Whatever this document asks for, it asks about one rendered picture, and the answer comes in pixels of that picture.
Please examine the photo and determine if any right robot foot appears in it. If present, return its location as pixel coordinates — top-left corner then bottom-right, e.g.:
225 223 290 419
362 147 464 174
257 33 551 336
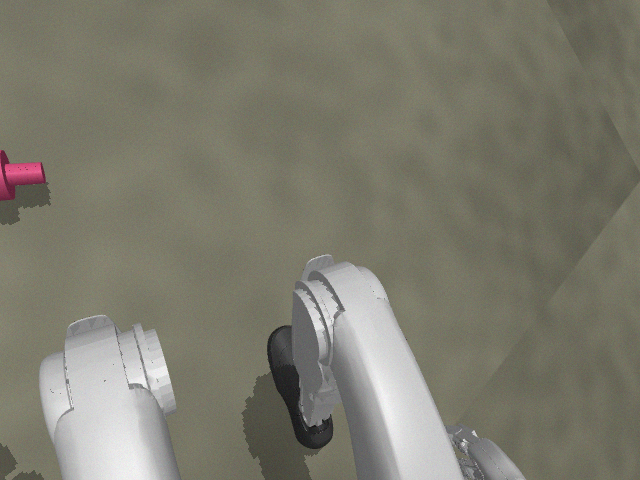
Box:
267 325 333 449

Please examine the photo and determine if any right robot hand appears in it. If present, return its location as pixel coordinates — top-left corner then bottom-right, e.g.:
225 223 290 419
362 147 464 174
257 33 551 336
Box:
444 423 526 480

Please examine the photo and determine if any bottle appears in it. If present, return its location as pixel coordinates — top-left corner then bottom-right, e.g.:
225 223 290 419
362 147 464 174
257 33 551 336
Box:
0 150 46 201

